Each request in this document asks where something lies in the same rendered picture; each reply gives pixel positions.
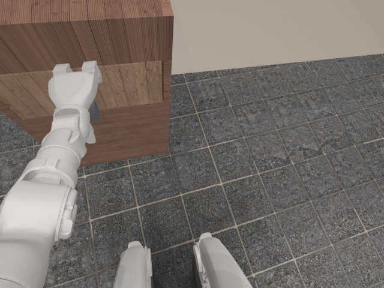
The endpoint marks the right robot shin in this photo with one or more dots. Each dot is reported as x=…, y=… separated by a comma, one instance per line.
x=203, y=277

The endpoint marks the left robot thigh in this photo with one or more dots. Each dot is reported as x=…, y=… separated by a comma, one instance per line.
x=135, y=267

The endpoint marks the drawer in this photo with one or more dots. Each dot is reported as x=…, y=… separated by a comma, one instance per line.
x=122, y=85

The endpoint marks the handle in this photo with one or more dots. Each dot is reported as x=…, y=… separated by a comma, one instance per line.
x=94, y=112

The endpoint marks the cabinet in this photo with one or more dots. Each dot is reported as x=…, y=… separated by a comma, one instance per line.
x=35, y=35

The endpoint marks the robot left forearm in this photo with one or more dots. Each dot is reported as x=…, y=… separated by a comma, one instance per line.
x=62, y=149

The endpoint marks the left robot upper arm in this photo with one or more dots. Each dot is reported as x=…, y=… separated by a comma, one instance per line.
x=36, y=216

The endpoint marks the left robot hand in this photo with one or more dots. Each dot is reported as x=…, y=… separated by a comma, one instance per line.
x=79, y=88

